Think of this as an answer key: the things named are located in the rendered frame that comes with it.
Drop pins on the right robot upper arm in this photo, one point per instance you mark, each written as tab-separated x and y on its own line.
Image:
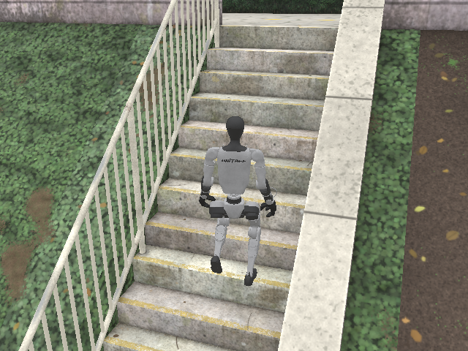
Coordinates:
258	157

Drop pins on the humanoid robot torso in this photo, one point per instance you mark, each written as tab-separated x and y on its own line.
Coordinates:
233	172

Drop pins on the robot left hand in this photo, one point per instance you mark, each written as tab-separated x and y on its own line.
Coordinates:
203	203

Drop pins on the right robot forearm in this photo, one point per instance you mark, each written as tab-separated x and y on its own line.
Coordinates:
268	197

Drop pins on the left robot forearm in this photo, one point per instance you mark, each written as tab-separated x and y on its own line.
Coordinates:
205	190

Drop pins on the robot left thigh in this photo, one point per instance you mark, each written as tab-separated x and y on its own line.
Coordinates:
216	210

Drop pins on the robot right hand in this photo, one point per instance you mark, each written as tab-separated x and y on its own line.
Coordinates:
272	207

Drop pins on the left robot upper arm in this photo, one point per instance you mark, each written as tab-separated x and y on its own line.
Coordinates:
209	163

